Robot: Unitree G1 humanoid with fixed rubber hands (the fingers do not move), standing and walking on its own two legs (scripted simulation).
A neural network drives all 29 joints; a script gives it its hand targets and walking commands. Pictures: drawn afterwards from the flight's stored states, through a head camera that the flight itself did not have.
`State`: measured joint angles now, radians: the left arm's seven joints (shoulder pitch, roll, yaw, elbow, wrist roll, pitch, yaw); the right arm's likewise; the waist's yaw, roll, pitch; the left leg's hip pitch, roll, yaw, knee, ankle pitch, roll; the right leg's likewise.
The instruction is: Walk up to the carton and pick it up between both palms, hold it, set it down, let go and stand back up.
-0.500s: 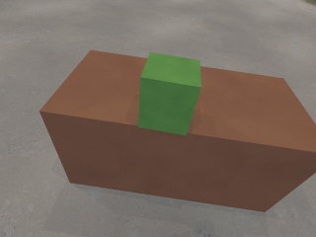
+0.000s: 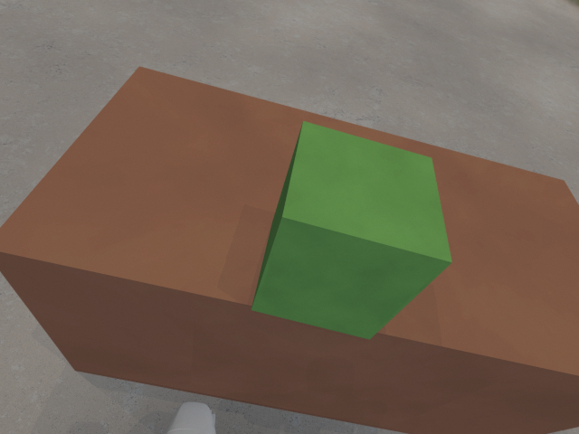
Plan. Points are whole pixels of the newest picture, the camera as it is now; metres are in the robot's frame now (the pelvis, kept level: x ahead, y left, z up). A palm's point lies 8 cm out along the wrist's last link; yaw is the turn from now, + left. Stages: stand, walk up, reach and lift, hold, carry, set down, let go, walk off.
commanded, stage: walk up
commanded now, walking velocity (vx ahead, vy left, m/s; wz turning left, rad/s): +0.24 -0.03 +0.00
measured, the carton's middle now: (338, 236) +0.42 -0.06 +0.03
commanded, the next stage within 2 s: none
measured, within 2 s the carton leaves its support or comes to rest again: neither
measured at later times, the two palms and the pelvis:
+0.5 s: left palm (91, 316) +0.28 +0.29 -0.09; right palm out of the picture +0.00 -0.23 -0.10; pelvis +0.08 +0.03 +0.02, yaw -2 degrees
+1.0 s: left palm out of the picture +0.00 +0.14 -0.11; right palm out of the picture +0.06 -0.32 -0.10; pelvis +0.01 -0.08 +0.03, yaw +1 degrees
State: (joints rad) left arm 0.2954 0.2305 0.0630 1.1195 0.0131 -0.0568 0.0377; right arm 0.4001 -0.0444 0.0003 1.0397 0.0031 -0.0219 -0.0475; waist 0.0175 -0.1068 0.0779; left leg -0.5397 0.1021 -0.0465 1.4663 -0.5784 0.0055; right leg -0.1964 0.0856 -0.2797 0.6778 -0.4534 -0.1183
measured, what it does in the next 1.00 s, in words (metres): steps on the spot: left foot, then right foot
